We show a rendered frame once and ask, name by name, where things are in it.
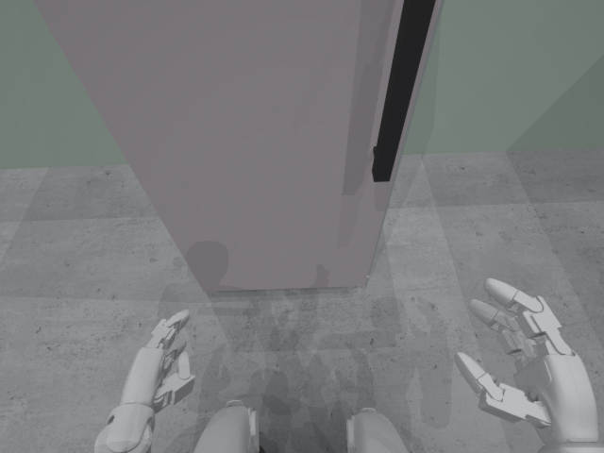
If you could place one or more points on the right robot hand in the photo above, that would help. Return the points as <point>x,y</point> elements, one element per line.
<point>566,408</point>

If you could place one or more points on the left robot hand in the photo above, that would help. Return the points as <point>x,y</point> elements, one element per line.
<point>153,363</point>

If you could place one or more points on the handle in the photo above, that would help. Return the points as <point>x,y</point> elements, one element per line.
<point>411,37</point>

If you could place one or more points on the left robot forearm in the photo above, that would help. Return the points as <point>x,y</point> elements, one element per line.
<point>129,429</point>

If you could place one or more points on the robot left shin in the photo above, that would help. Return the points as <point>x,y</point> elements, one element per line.
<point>234,403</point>

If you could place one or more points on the fridge door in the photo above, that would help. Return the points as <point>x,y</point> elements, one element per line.
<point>250,125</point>

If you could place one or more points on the robot right thigh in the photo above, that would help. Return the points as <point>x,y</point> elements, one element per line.
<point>371,432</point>

